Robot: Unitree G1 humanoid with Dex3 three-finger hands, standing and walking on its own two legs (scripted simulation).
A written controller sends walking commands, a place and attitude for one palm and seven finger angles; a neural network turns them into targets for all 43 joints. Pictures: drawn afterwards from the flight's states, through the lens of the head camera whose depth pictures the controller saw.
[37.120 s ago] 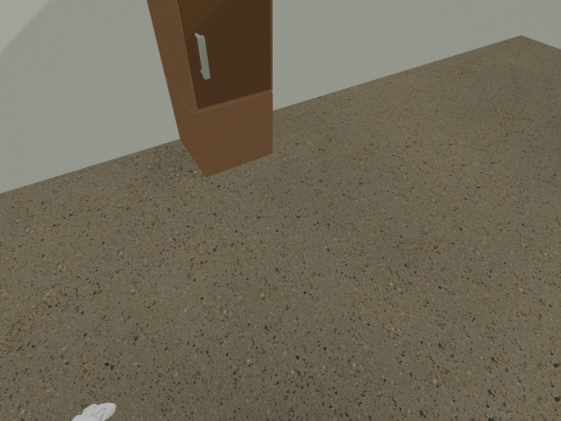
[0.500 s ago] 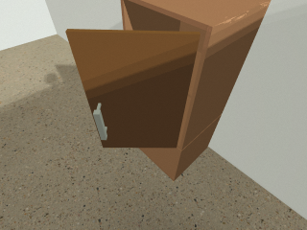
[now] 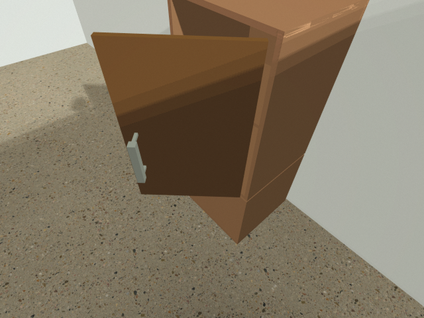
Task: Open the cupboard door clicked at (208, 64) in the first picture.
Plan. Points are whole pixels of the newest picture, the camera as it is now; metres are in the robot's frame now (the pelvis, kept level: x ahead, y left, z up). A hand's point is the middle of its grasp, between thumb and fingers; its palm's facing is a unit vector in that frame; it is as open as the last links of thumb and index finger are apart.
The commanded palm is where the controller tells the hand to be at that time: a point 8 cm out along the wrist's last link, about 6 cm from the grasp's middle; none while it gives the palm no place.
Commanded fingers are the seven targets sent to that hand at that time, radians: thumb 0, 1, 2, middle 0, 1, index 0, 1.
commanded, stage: come to a stop and stand still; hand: left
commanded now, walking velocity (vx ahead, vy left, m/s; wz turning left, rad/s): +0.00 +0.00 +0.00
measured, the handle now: (138, 158) +0.57 +0.26 -0.11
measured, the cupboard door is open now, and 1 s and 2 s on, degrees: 47 47 47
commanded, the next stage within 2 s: look again from close up in 0.08 s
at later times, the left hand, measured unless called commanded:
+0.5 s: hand out of the picture +0.04 +0.19 -0.17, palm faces +0.07 -0.96 -0.26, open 7.3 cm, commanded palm none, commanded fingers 0.00 0.90 0.90 -0.20 -0.30 -0.20 -0.30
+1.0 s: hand (88, 284) +0.18 +0.24 -0.03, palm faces +0.33 -0.94 -0.12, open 7.6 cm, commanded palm +0.10 +0.27 -0.07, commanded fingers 0.00 0.67 0.80 -0.22 -0.45 -0.22 -0.45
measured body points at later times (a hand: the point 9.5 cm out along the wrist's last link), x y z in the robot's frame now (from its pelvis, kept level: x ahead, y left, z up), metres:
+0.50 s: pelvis +0.00 -0.01 -0.01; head -0.03 -0.01 +0.44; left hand +0.03 +0.24 -0.15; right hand +0.04 -0.27 -0.15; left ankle +0.01 +0.07 -0.74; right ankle +0.06 -0.10 -0.74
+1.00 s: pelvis +0.00 +0.00 -0.01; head +0.01 +0.00 +0.44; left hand +0.16 +0.29 -0.02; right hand +0.14 -0.24 -0.11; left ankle +0.01 +0.08 -0.74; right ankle +0.06 -0.10 -0.74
